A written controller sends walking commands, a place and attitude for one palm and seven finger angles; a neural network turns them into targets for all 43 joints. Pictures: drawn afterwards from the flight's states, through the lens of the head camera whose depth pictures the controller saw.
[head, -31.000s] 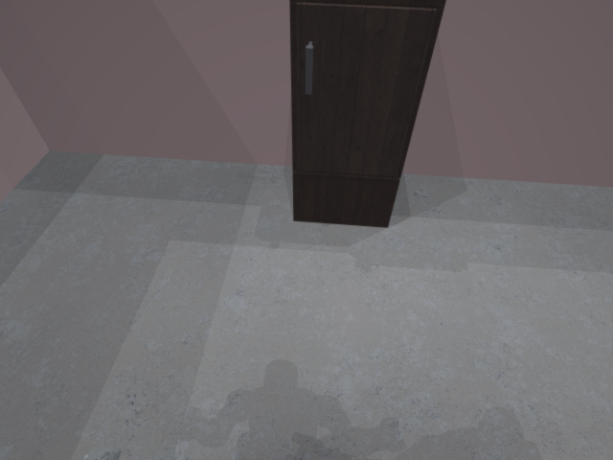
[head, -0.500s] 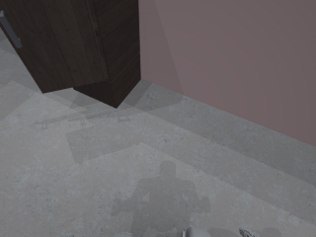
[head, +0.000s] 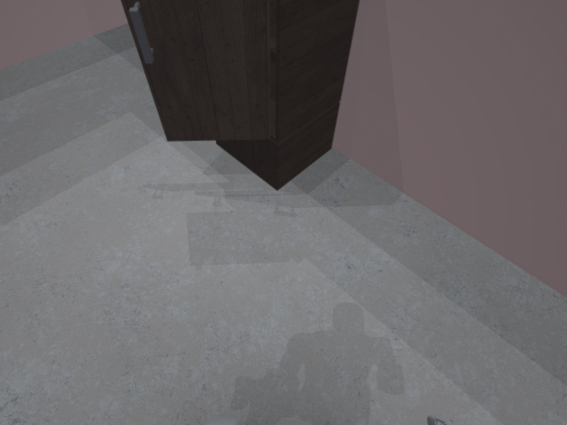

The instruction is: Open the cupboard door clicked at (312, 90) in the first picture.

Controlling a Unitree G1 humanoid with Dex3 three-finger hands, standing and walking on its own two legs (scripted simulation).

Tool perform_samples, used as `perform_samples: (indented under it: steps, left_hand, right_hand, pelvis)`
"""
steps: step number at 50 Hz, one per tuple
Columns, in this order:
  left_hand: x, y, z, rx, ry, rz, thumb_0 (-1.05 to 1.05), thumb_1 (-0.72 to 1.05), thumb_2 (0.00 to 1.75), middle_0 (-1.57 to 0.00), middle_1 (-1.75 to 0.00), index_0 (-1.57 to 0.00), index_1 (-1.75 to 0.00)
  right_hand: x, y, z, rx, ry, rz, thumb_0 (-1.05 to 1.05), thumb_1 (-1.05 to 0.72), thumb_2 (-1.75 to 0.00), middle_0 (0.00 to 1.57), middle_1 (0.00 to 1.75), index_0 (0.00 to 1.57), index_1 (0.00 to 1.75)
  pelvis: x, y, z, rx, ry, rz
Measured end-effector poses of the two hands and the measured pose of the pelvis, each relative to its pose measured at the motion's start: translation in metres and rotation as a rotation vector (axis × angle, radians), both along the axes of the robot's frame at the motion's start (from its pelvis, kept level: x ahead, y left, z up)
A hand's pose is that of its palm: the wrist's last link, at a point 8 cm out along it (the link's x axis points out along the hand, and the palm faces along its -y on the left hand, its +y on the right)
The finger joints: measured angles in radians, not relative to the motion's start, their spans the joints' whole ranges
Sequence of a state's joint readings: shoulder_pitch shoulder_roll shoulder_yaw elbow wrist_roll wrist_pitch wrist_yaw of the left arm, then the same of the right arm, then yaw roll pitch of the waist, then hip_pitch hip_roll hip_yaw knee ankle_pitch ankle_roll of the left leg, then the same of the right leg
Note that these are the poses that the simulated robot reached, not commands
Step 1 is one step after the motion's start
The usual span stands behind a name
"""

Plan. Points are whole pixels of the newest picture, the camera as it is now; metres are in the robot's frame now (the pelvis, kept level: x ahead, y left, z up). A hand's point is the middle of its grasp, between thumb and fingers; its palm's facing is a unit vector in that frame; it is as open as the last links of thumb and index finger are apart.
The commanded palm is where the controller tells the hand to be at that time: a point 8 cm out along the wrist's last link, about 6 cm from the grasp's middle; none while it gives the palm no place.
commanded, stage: take the last steps up to it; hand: left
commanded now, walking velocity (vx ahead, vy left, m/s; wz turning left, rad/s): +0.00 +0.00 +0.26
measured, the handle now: (143, 33) +1.03 +0.47 -0.02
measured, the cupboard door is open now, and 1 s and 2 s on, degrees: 47 47 47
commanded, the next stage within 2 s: come to a stop and stand still in 1.52 s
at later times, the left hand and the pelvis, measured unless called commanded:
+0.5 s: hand out of the picture +0.04 +0.19 -0.15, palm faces +0.21 -0.95 -0.22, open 7.4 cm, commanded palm none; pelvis +0.05 +0.01 +0.01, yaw +8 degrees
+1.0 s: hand (120, 338) +0.25 +0.31 -0.15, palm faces +0.18 -0.96 -0.20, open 7.4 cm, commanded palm none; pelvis +0.20 +0.11 +0.01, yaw +8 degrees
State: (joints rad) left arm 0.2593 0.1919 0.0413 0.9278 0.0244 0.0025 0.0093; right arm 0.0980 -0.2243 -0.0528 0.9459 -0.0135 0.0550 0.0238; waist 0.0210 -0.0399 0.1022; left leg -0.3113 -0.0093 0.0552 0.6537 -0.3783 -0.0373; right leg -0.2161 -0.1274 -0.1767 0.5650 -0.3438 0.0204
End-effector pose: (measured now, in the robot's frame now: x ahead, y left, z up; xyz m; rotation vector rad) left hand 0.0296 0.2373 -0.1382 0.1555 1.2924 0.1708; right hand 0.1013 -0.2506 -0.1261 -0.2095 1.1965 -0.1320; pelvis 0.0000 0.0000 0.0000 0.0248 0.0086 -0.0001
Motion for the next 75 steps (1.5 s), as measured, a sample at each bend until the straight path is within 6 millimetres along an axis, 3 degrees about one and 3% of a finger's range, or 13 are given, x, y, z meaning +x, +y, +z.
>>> perform_samples:
  steps: [7,13,18,22,29,37,41,47,52,56,62,68,75]
  left_hand:
    - [-0.025,0.022,-0.014,-0.011,0.086,0.085,0.01,0.91,0.89,-0.2,-0.3,-0.2,-0.3]
    - [-0.004,0.023,0.005,-0.003,0.008,0.095,0.01,0.91,0.89,-0.2,-0.3,-0.2,-0.3]
    - [0.018,0.015,0.007,0.033,-0.087,0.092,0.01,0.91,0.89,-0.2,-0.3,-0.2,-0.3]
    - [0.008,0.006,0.012,0.035,-0.073,0.147,0.0,0.91,0.89,-0.2,-0.3,-0.2,-0.3]
    - [-0.019,0.0,0.013,-0.032,0.092,0.215,0.0,0.91,0.89,-0.2,-0.3,-0.2,-0.3]
    - [-0.024,0.037,-0.02,-0.1,0.257,0.297,0.01,0.91,0.89,-0.2,-0.3,-0.2,-0.3]
    - [0.024,0.071,-0.02,-0.073,0.229,0.256,0.01,0.91,0.89,-0.2,-0.3,-0.2,-0.3]
    - [0.143,0.107,0.003,-0.021,0.012,0.173,0.01,0.92,0.89,-0.2,-0.29,-0.2,-0.3]
    - [0.24,0.116,0.019,0.01,-0.137,0.099,0.01,0.92,0.89,-0.2,-0.29,-0.19,-0.3]
    - [0.297,0.113,0.019,0.034,-0.212,0.061,0.0,0.91,0.89,-0.2,-0.29,-0.2,-0.3]
    - [0.308,0.105,0.02,0.015,-0.144,0.101,0.0,0.92,0.89,-0.2,-0.3,-0.2,-0.3]
    - [0.29,0.117,0.016,-0.004,0.013,0.153,-0.01,0.95,0.89,-0.2,-0.3,-0.2,-0.3]
    - [0.274,0.132,-0.009,-0.086,0.196,0.231,0.0,0.92,0.89,-0.2,-0.3,-0.2,-0.3]
  right_hand:
    - [0.023,0.027,0.007,-0.031,-0.055,0.087,0.0,-0.91,-0.9,0.2,0.3,0.2,0.3]
    - [0.008,0.032,0.003,0.008,-0.008,0.096,0.0,-0.9,-0.9,0.2,0.3,0.21,0.3]
    - [-0.008,0.019,-0.022,0.048,0.07,0.075,0.0,-0.9,-0.9,0.2,0.3,0.21,0.3]
    - [-0.003,0.013,-0.024,0.047,0.145,0.094,0.01,-0.9,-0.9,0.2,0.3,0.2,0.3]
    - [0.057,0.032,-0.002,0.039,0.112,0.128,0.01,-0.91,-0.9,0.19,0.3,0.2,0.3]
    - [0.155,0.103,-0.013,0.004,-0.011,0.233,0.01,-0.91,-0.9,0.19,0.3,0.2,0.3]
    - [0.166,0.129,-0.011,0.014,-0.027,0.202,0.0,-0.91,-0.9,0.19,0.3,0.2,0.3]
    - [0.16,0.134,-0.006,0.021,0.035,0.122,-0.01,-0.94,-0.9,0.2,0.3,0.21,0.3]
    - [0.15,0.132,-0.018,0.053,0.142,0.07,0.0,-0.93,-0.9,0.2,0.3,0.2,0.3]
    - [0.153,0.128,-0.035,0.08,0.226,0.033,0.0,-0.92,-0.9,0.2,0.3,0.2,0.3]
    - [0.208,0.132,-0.021,0.08,0.228,0.025,0.01,-0.91,-0.9,0.2,0.3,0.2,0.3]
    - [0.296,0.15,-0.006,0.068,0.126,0.062,0.01,-0.92,-0.9,0.19,0.3,0.2,0.3]
    - [0.409,0.194,-0.003,0.029,-0.002,0.158,0.01,-0.92,-0.9,0.19,0.3,0.2,0.3]
  pelvis:
    - [0.001,0.011,-0.003,-0.026,-0.005,0.037]
    - [0.008,0.008,0.005,-0.041,-0.001,0.068]
    - [0.023,-0.004,-0.007,-0.009,-0.002,0.095]
    - [0.038,0.0,-0.002,-0.017,-0.018,0.125]
    - [0.076,0.02,0.011,0.006,0.002,0.169]
    - [0.126,0.077,-0.016,-0.024,0.004,0.195]
    - [0.145,0.091,-0.011,-0.013,0.0,0.168]
    - [0.181,0.106,0.004,0.001,0.005,0.142]
    - [0.219,0.109,0.004,0.018,-0.002,0.132]
    - [0.255,0.104,-0.007,0.021,-0.013,0.123]
    - [0.299,0.107,0.006,-0.003,-0.009,0.12]
    - [0.343,0.122,0.014,-0.009,0.005,0.127]
    - [0.399,0.163,-0.001,-0.032,-0.015,0.132]
